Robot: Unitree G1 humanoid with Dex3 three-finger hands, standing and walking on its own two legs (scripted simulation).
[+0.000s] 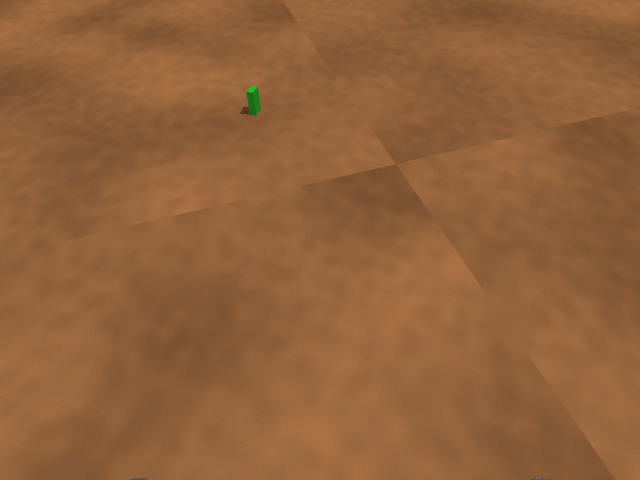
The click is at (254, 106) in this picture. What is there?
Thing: carton on end
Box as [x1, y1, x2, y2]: [246, 85, 260, 114]
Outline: 251,85 246,92 250,114 256,114 260,109 257,86
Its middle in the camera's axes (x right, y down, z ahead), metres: -0.37 -0.79 +2.16
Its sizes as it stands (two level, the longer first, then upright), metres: 0.069 0.038 0.140
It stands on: the floor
